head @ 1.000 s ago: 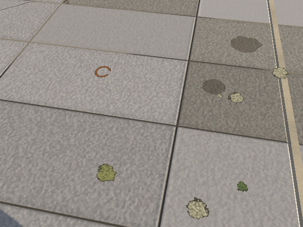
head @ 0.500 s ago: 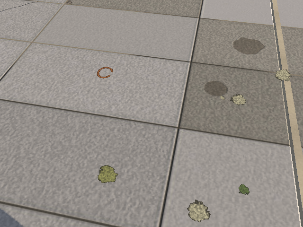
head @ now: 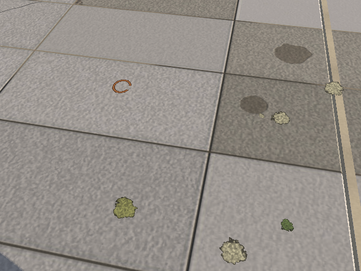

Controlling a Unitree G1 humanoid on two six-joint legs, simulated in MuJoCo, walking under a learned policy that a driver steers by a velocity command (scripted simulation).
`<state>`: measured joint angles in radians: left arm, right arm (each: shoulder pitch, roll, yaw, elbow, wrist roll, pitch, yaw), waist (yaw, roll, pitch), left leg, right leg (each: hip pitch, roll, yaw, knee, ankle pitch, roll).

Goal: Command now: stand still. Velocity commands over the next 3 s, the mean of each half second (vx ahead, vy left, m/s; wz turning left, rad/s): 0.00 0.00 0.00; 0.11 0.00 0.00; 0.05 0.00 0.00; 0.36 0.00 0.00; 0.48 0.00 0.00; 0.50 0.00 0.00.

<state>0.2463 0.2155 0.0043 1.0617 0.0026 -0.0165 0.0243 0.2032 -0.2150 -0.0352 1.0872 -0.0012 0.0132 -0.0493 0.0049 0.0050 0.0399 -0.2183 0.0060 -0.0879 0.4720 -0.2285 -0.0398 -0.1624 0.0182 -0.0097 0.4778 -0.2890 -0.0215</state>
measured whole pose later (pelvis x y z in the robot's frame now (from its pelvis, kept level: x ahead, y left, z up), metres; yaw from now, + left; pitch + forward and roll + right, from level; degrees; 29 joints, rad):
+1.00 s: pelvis +0.07 +0.05 +0.00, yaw +0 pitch +1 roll +0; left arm 0.31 0.23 0.03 1.04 -0.01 -0.01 0.05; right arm 0.26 -0.18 -0.01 1.08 -0.01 -0.07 -0.01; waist 0.00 -0.03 0.01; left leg -0.22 -0.03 0.05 0.49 -0.28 0.05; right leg -0.31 -0.02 0.03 0.89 -0.51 0.05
